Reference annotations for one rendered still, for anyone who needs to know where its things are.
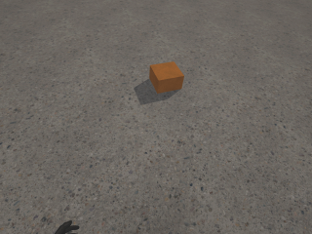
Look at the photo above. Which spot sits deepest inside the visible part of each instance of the carton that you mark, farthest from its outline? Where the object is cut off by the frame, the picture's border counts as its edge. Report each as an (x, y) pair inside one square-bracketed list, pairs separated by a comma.
[(165, 77)]

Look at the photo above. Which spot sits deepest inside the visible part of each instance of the left robot hand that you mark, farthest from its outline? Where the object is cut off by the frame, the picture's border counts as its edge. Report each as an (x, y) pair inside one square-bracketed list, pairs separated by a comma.
[(66, 227)]

